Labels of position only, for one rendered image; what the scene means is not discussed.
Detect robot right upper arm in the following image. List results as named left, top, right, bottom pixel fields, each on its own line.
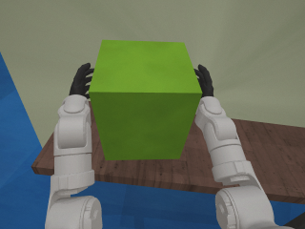
left=214, top=185, right=294, bottom=229

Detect right robot forearm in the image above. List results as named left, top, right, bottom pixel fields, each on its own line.
left=194, top=96, right=275, bottom=220

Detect robot left upper arm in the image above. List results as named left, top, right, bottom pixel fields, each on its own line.
left=46, top=196, right=103, bottom=229

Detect carton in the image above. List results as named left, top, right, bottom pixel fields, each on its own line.
left=89, top=39, right=203, bottom=160

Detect table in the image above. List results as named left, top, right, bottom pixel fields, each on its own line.
left=31, top=101, right=305, bottom=229

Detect robot left hand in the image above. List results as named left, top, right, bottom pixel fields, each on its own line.
left=69, top=63, right=94, bottom=99

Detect robot right hand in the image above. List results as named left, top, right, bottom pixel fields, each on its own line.
left=194, top=64, right=214, bottom=98

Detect left robot forearm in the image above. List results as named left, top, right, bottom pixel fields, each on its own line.
left=45, top=94, right=95, bottom=229

